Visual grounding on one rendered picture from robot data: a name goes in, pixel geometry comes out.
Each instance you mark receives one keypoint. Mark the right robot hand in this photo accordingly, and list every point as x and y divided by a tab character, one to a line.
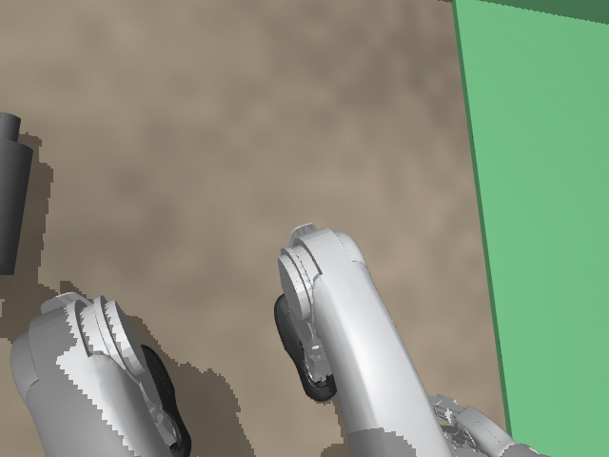
474	434

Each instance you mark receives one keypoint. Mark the bottle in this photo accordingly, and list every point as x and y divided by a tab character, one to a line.
15	162

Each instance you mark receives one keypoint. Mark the right robot foot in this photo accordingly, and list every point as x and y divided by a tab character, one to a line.
319	391

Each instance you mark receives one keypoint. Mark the left robot foot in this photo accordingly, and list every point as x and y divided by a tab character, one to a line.
166	391

